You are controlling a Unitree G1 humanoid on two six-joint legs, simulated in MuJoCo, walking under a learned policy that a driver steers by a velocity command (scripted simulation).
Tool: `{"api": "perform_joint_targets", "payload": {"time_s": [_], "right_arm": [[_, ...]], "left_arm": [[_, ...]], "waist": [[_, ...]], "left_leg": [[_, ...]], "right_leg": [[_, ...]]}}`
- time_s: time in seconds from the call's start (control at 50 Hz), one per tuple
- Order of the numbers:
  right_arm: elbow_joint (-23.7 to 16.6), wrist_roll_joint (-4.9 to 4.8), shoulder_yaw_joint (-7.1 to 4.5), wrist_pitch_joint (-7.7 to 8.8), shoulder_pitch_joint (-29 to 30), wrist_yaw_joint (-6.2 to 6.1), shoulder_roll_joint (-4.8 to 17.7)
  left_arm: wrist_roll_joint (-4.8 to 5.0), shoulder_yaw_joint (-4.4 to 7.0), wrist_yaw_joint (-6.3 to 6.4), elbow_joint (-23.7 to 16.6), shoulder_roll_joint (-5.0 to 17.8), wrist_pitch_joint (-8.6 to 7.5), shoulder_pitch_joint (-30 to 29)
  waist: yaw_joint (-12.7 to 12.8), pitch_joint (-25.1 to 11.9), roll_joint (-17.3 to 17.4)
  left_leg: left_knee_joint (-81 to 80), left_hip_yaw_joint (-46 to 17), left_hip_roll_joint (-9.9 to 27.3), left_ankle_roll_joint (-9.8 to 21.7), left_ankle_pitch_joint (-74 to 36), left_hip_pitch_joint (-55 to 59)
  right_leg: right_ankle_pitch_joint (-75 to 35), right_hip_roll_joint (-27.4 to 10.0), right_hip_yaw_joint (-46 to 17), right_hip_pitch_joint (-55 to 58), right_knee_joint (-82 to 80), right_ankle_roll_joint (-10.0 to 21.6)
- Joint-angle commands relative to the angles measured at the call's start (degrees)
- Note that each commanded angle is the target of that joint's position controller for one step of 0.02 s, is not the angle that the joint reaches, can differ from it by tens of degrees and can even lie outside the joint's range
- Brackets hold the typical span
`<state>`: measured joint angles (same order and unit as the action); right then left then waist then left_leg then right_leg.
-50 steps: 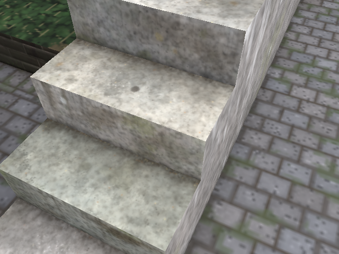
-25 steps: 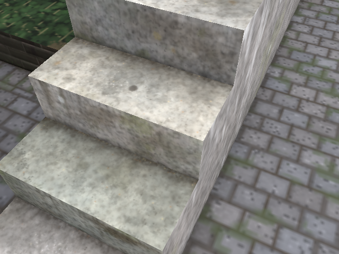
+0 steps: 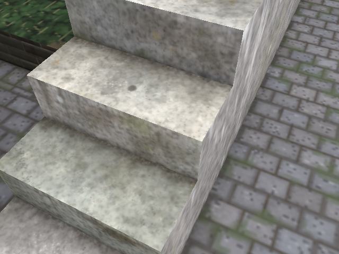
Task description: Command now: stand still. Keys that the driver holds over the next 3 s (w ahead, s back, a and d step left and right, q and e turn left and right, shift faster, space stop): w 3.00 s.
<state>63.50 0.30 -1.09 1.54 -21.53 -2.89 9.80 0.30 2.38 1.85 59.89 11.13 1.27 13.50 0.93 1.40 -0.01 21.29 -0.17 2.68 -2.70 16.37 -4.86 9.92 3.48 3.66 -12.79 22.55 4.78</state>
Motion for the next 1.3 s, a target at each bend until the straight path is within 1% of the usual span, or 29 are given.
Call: {"api": "perform_joint_targets", "payload": {"time_s": [0.02,0.76,1.3], "right_arm": [[0.0,-0.02,-0.82,0.14,-6.0,-0.15,4.9],[-0.2,-0.02,-1.22,0.23,-6.1,-0.32,4.6],[-0.5,-0.02,-1.25,0.24,-6.3,-0.28,4.5]], "left_arm": [[0.01,0.99,0.17,-1.6,5.7,-0.34,2.2],[0.17,1.11,0.29,-2.4,5.4,-0.76,2.7],[0.21,1.1,0.2,-2.5,5.4,-0.92,2.8]], "waist": [[0.0,1.8,0.3],[-0.1,2.0,0.3],[-0.1,2.1,0.3]], "left_leg": [[-4.1,-1.2,0.7,1.4,-2.0,-7.6],[-4.4,-1.4,0.7,1.4,-2.2,-7.4],[-4.3,-1.5,0.5,1.4,-2.2,-7.4]], "right_leg": [[-7.5,-6.9,-7.8,5.5,-4.2,0.4],[-7.9,-6.9,-7.7,5.6,-3.9,0.5],[-7.8,-6.9,-7.7,5.5,-3.8,0.5]]}}
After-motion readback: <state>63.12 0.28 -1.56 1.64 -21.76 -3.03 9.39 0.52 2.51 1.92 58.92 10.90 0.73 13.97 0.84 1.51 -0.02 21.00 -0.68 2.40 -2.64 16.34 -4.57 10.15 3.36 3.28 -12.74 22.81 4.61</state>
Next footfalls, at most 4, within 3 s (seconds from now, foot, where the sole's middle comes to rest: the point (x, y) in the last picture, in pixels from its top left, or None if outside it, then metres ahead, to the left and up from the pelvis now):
none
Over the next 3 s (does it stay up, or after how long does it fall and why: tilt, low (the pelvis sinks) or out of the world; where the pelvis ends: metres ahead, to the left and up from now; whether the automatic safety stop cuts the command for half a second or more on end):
stays up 0.00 0.00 0.00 its command is cut before an obstacle from the start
